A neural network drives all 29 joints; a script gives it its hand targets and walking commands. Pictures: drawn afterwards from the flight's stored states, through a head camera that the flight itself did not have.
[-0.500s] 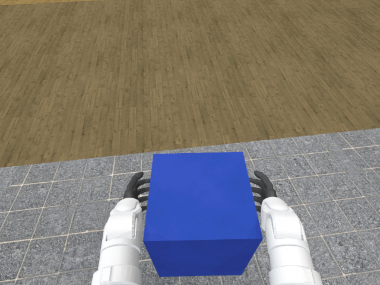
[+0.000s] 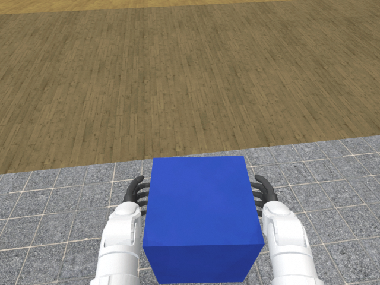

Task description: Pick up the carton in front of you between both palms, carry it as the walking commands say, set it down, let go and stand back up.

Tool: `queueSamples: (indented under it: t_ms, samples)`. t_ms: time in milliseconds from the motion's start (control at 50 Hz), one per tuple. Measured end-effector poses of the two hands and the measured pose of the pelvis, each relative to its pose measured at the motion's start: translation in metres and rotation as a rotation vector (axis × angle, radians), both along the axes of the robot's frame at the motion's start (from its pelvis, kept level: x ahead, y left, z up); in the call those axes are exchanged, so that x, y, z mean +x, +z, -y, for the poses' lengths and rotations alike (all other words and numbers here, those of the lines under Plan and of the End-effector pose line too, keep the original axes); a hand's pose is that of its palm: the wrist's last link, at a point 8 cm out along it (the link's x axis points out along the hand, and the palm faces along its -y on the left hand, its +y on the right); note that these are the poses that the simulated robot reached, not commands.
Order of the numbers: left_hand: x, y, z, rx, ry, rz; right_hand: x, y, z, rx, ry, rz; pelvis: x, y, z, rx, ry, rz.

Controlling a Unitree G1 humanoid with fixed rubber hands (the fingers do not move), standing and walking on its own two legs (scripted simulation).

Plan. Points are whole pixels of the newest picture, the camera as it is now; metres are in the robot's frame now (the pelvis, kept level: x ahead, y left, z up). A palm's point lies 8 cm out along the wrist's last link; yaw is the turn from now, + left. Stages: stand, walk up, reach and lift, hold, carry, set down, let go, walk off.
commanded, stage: hold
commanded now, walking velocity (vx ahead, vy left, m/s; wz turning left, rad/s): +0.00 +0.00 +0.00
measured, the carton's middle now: (199, 222) +0.29 +0.00 -0.03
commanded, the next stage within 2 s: carry in 1.42 s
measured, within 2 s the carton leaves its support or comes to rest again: neither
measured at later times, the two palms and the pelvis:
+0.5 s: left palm (129, 208) +0.28 +0.15 +0.05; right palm (271, 207) +0.28 -0.15 +0.05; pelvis -0.01 +0.00 +0.00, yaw +0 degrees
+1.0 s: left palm (129, 207) +0.28 +0.15 +0.05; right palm (271, 206) +0.28 -0.15 +0.05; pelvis +0.00 +0.00 +0.00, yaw +0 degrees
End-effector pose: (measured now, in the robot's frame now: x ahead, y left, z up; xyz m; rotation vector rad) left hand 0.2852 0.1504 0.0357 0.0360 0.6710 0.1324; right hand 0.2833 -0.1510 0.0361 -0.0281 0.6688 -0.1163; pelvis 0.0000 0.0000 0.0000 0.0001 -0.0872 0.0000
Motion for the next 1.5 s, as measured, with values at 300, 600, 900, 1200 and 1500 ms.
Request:
queueSamples:
  t_ms: [300,600,900,1200,1500]
  samples:
    - [-0.009,0.012,-0.001,-0.010,0.009,0.004,-0.008,0.012,-0.001,0.008,-0.003,0.003,-0.008,0.000,0.000,-0.001,-0.001,0.036]
    - [-0.007,0.013,-0.001,-0.016,0.014,0.013,-0.006,0.014,-0.001,0.014,-0.009,0.013,-0.012,-0.001,0.000,0.000,-0.003,0.036]
    - [-0.005,0.013,-0.001,-0.005,0.006,0.008,-0.004,0.013,-0.001,0.003,0.001,0.008,-0.006,0.000,0.000,0.000,-0.002,0.034]
    - [-0.006,0.012,-0.001,-0.003,0.004,0.006,-0.005,0.012,-0.001,0.001,0.002,0.006,-0.005,0.001,0.000,0.000,-0.002,0.035]
    - [-0.002,0.015,-0.001,-0.009,0.009,0.025,-0.001,0.015,-0.001,0.004,-0.003,0.024,-0.004,-0.003,0.000,0.000,-0.003,-0.039]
